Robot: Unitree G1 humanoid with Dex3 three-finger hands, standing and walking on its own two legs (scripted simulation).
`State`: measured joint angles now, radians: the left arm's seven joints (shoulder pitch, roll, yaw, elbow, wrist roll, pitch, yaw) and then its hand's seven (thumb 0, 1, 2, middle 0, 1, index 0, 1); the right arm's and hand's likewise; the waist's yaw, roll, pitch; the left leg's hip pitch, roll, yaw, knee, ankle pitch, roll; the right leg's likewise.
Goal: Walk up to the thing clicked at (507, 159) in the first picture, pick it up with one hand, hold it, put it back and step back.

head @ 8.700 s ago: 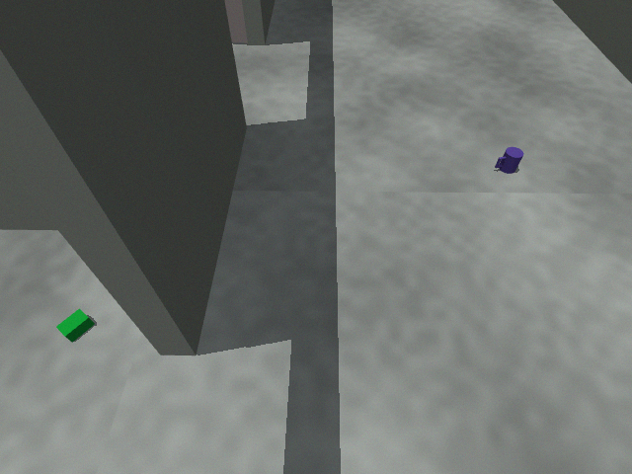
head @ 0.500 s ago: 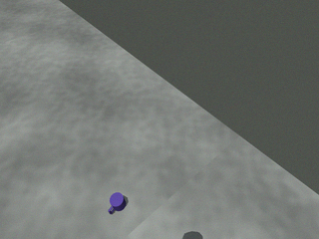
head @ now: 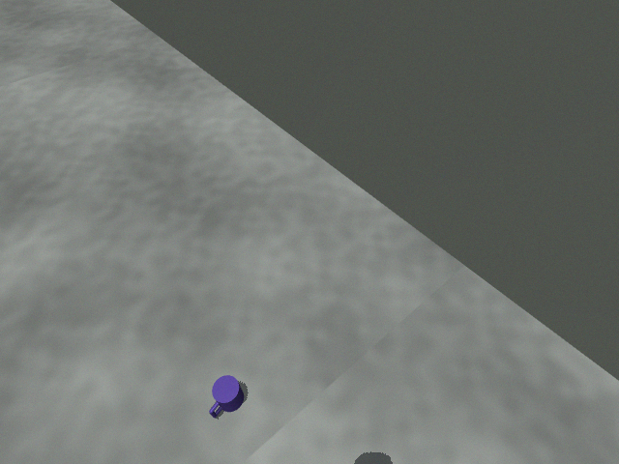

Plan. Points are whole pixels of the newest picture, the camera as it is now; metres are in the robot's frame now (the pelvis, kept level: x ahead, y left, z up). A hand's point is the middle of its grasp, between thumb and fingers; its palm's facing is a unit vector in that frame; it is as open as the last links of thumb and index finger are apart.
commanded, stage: stand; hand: left
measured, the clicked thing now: (224, 398) +0.40 +0.29 -0.74
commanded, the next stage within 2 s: walk up in 0.12 s
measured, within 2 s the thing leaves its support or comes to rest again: neither
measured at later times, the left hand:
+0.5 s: hand out of the picture +0.07 +0.27 -0.15, palm faces -0.02 -0.93 -0.37, open 7.4 cm
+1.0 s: hand out of the picture +0.05 +0.27 -0.16, palm faces -0.02 -0.93 -0.36, open 7.4 cm
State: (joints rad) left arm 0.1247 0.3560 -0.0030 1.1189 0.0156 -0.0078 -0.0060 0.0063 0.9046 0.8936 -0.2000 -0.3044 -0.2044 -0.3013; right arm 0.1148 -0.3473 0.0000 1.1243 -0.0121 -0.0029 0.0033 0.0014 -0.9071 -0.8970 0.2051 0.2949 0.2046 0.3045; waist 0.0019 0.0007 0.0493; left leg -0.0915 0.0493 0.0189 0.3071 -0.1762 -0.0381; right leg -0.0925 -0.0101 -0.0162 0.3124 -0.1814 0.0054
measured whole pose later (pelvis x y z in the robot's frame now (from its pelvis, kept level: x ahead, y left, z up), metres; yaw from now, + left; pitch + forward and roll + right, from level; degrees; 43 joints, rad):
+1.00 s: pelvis -0.02 +0.02 +0.00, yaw +0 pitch -3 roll +0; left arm 0.13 0.35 0.01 1.10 0.02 -0.01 0.00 0.01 0.90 0.89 -0.20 -0.30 -0.20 -0.30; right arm 0.11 -0.35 -0.04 1.08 -0.01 0.03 0.02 0.00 -0.91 -0.90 0.20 0.29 0.20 0.30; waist 0.01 0.01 0.07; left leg -0.14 0.02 0.03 0.37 -0.18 -0.01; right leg -0.14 -0.04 0.00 0.36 -0.18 0.03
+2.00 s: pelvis +0.00 +0.00 +0.00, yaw +0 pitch -2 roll +0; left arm 0.13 0.35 -0.01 1.11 0.02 -0.01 0.00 0.01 0.90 0.89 -0.20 -0.30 -0.20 -0.30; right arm 0.11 -0.35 -0.01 1.12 -0.01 0.00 0.01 0.00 -0.91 -0.90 0.20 0.29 0.20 0.30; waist -0.01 0.00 0.05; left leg -0.10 0.05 0.02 0.32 -0.19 -0.03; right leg -0.10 -0.01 -0.01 0.32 -0.19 0.01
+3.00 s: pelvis +0.00 +0.00 +0.00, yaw +0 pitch -2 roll +0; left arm 0.13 0.35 0.00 1.11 0.01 -0.01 -0.01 0.01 0.90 0.89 -0.20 -0.30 -0.20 -0.30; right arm 0.12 -0.35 0.00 1.12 -0.01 0.00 0.00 0.00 -0.91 -0.90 0.21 0.29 0.20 0.30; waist 0.00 0.00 0.05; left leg -0.09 0.05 0.02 0.31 -0.18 -0.04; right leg -0.10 -0.01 -0.01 0.31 -0.19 0.01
